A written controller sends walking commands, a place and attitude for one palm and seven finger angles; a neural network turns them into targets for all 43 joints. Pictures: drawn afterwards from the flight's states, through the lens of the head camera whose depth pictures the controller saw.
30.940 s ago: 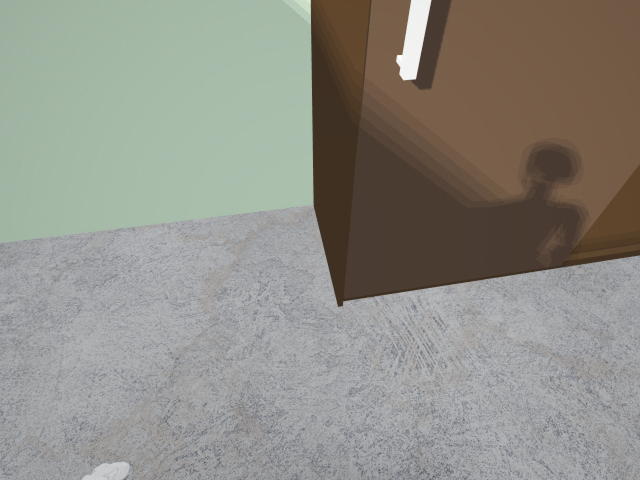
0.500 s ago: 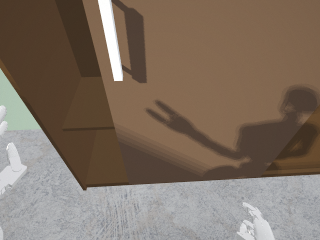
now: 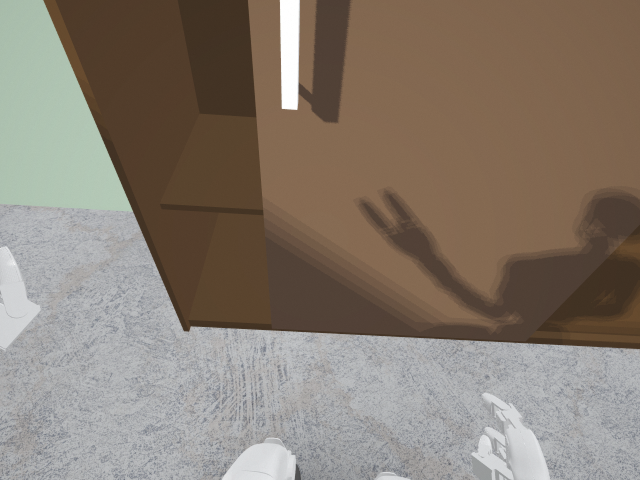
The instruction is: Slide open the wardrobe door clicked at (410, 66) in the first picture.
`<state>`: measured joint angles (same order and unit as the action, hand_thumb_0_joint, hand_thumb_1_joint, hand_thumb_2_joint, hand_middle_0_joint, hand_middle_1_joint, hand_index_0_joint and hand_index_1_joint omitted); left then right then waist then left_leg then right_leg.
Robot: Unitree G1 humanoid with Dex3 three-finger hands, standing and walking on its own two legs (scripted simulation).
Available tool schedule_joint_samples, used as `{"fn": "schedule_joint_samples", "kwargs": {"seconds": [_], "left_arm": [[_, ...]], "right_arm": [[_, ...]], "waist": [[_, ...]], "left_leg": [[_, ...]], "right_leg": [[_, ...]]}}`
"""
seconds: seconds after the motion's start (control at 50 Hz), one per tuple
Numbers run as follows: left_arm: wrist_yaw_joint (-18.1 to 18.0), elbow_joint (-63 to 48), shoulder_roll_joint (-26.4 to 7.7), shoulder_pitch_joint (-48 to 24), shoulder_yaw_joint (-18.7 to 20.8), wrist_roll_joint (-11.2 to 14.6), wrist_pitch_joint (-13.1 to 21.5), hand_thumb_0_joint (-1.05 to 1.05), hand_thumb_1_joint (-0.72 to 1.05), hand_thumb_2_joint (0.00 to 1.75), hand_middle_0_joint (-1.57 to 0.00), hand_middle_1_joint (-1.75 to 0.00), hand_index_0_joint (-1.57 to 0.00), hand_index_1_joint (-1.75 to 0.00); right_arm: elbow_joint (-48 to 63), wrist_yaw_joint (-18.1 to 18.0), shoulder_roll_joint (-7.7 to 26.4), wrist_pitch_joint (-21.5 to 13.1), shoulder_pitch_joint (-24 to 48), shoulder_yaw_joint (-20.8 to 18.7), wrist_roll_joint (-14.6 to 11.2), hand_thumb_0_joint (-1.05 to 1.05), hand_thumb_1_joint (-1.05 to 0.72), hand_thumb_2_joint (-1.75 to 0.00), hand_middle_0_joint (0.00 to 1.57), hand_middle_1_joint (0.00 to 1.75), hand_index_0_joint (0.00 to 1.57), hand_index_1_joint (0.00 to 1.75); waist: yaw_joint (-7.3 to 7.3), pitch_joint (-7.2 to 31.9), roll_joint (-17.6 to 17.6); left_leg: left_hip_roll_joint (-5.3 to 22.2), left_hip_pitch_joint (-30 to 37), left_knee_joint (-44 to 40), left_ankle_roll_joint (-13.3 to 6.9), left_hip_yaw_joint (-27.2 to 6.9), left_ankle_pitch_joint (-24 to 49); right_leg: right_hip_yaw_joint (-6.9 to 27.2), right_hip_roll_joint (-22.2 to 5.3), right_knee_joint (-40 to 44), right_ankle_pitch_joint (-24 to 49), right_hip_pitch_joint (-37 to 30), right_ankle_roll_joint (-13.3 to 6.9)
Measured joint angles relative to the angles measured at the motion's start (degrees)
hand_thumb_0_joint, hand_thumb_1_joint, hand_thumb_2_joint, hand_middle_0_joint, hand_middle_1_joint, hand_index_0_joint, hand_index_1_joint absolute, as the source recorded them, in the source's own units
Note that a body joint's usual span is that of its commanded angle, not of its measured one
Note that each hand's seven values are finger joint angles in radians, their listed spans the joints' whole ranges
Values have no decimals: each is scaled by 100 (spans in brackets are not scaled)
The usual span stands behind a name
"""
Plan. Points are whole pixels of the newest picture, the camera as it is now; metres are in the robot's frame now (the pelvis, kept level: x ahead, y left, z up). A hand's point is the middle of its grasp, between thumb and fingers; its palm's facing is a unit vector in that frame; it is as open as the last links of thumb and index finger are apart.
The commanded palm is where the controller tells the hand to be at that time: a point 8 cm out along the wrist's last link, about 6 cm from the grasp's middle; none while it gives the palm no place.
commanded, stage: step back with the hand held close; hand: left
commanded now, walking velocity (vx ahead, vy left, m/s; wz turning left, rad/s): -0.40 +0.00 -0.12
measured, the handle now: (291, 28) +0.64 +0.11 +0.26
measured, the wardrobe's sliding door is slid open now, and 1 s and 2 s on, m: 0.28 0.28 0.28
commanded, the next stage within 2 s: stop stepping back and stand still in 0.02 s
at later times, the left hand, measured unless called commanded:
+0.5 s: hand out of the picture +0.11 +0.29 +0.20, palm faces +0.41 -0.84 -0.35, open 7.5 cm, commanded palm +0.05 +0.33 +0.20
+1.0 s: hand out of the picture +0.11 +0.31 +0.18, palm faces +0.40 -0.84 -0.37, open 7.5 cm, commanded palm +0.04 +0.35 +0.20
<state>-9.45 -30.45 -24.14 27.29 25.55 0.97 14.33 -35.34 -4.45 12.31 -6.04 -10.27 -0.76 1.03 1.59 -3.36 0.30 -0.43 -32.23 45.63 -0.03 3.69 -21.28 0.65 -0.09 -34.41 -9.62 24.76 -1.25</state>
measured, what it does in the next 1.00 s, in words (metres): walks backwards: left foot, then right foot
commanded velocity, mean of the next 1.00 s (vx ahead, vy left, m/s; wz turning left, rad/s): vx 0.10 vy -0.05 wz -0.01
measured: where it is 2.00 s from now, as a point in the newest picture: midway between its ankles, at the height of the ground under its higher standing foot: outside the picture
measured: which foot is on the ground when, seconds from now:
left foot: up 0.00-0.06, down 0.08-0.34, up 0.36-0.50, down 0.52-1.00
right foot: down 0.00-0.08, up 0.10-0.34, down 0.36-1.00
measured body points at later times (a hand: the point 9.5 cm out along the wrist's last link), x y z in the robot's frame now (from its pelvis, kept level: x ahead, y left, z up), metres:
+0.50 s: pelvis -0.11 +0.04 +0.02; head -0.14 +0.06 +0.47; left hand +0.08 +0.34 +0.21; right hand +0.01 -0.21 -0.06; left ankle -0.05 +0.15 -0.70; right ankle -0.17 -0.08 -0.71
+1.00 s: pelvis -0.12 +0.07 +0.01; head -0.14 +0.08 +0.46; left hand +0.08 +0.36 +0.20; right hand +0.00 -0.19 -0.07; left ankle -0.06 +0.18 -0.72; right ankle -0.15 -0.03 -0.71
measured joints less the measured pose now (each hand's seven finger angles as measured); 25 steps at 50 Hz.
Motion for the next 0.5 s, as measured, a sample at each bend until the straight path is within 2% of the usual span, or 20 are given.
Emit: {"fn": "schedule_joint_samples", "kwargs": {"seconds": [0.02, 0.04, 0.06, 0.08, 0.1, 0.12, 0.14, 0.18, 0.22, 0.26, 0.32, 0.34, 0.36, 0.38, 0.4, 0.44, 0.5], "left_arm": [[-12, -67, 16, 56, 6, 1, -7, 1, 88, 90, -21, -30, -21, -30], [-25, -96, 55, 74, -12, -5, -23, 1, 88, 90, -21, -30, -21, -30], [-38, -90, 101, 49, -53, -1, -49, 1, 88, 90, -21, -30, -21, -30], [-46, -73, 155, -36, -110, 10, -98, 1, 88, 90, -21, -30, -21, -30], [-46, -1, 208, -231, -164, 10, -139, 1, 88, 90, -21, -30, -21, -30], [-48, 108, 235, -442, -189, -4, -179, 1, 88, 90, -21, -30, -21, -30], [-40, 226, 232, -599, -184, 6, -212, 1, 88, 90, -21, -30, -21, -30], [15, 344, 203, -662, -137, 65, -311, 1, 88, 90, -21, -30, -21, -30], [31, 220, 200, -468, -122, 133, -429, 1, 88, 90, -21, -30, -21, -30], [11, -18, 228, -173, -186, 183, -514, 2, 88, 90, -21, -30, -21, -30], [-24, -256, 142, 157, -282, 213, -597, 2, 88, 90, -21, -30, -21, -30], [-30, -315, 32, 227, -247, 210, -619, 2, 88, 90, -21, -30, -21, -30], [-35, -398, -111, 288, -145, 207, -622, 2, 88, 90, -21, -30, -20, -30], [-33, -393, -104, 264, -107, 203, -586, 2, 88, 90, -21, -30, -21, -30], [-30, -307, -64, 205, -116, 192, -543, 2, 88, 90, -21, -30, -21, -30], [-10, 10, -33, 44, -204, 199, -513, 1, 88, 90, -21, -30, -21, -30], [-22, 440, 67, -93, -318, 198, -607, 1, 88, 90, -21, -30, -21, -30]], "right_arm": [[-60, 23, 2, 45, 27, 9, 16, 2, -90, -90, 21, 30, 21, 30], [-108, 31, 3, 89, 38, 30, 25, 2, -90, -90, 21, 30, 21, 30], [-132, 27, 8, 117, 25, 63, 15, 2, -90, -90, 21, 30, 21, 30], [-112, 5, 32, 119, -4, 92, -6, 2, -90, -90, 21, 30, 21, 30], [-87, -42, 53, 97, 11, 102, -21, 2, -90, -90, 21, 30, 21, 30], [-86, -91, 38, 60, 50, 92, -4, 2, -90, -90, 21, 30, 21, 30], [-125, -108, -28, 23, 97, 74, -3, 2, -90, -90, 21, 30, 21, 30], [-193, -33, -208, -48, 101, 60, -30, 2, -90, -90, 21, 30, 21, 30], [-197, 80, -357, -136, -2, 101, -58, 2, -90, -90, 21, 30, 21, 30], [-176, 160, -450, -196, -145, 166, -58, 2, -90, -90, 21, 30, 21, 30], [-91, 192, -521, -206, -357, 246, 5, 2, -90, -90, 21, 30, 21, 30], [-32, 206, -535, -180, -400, 264, 20, 2, -90, -90, 21, 30, 21, 30], [44, 225, -534, -148, -399, 284, 26, 2, -90, -90, 21, 30, 21, 30], [14, 223, -446, -115, -302, 290, 40, 2, -90, -90, 21, 30, 21, 30], [-99, 204, -349, -71, -204, 282, 58, 1, -90, -90, 21, 30, 21, 30], [-309, 153, -228, 11, -206, 233, 2, 1, -90, -90, 21, 30, 21, 30], [-369, 42, -16, 50, -435, 155, -100, 2, -90, -90, 21, 30, 21, 30]], "waist": [[98, 24, 103], [174, 63, 169], [209, 122, 209], [206, 185, 194], [150, 136, 140], [108, 31, 71], [80, -64, 39], [14, -103, 32], [-35, -14, 69], [-51, 128, 87], [-98, 390, 102], [-95, 489, 204], [-19, 591, 412], [100, 585, 395], [137, 542, 292], [71, 588, 196], [-106, 782, 92]], "left_leg": [[-30, 19, 431, 37, -19, -189], [-9, 149, 602, 46, -51, -360], [28, 374, 436, 39, -99, -464], [80, 617, -38, -10, -195, -476], [128, 574, -239, -74, -226, 171], [184, 491, -230, -168, -253, 724], [222, 460, -208, -240, -280, 944], [299, 492, -380, -298, -314, 1096], [370, 578, -768, -291, -290, 1292], [443, 694, -1253, -234, -239, 1514], [434, 757, -1899, -21, -198, 1499], [347, 636, -1889, 101, -118, 1197], [200, 344, -1518, 198, 16, 764], [199, 99, -909, 233, -44, 469], [229, 6, -382, 247, -148, 366], [212, 182, -33, 188, -219, 323], [272, 905, -637, 45, -139, 279]], "right_leg": [[28, -103, 44, 337, 41, 44], [73, -144, 55, 458, 88, 181], [82, -175, 48, 446, 149, 303], [33, -189, -39, 303, 267, 340], [2, -158, -338, -167, 417, 349], [82, -28, -1003, -680, 584, 330], [187, 137, -1807, -1050, 718, 310], [236, 417, -3044, -1432, 773, 308], [96, 516, -3439, -1592, 527, 296], [-141, 508, -2851, -1787, -42, 220], [-470, 514, -869, -2089, -1222, -21], [-464, 446, -100, -2074, -1589, -198], [-220, 272, 577, -2035, -1785, -415], [-106, 214, 783, -1263, -1659, -416], [-60, 235, 702, -879, -1559, -326], [-55, 191, 595, -843, -1538, -122], [-139, 89, 440, -1029, -1497, 72]]}}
